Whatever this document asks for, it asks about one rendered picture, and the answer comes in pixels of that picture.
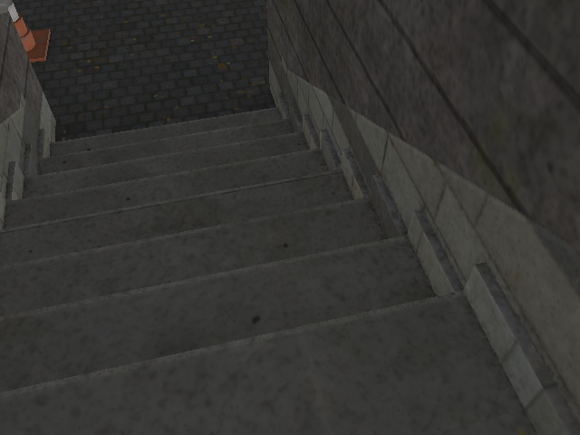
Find stairs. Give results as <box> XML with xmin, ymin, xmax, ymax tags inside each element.
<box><xmin>0</xmin><ymin>107</ymin><xmax>436</xmax><ymax>392</ymax></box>

